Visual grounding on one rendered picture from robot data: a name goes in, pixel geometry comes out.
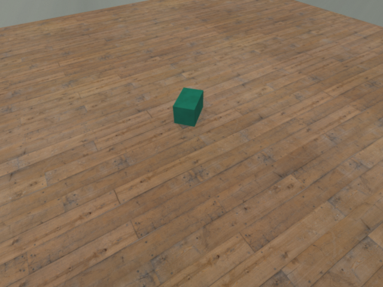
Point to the carton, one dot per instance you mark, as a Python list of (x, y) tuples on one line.
[(188, 106)]

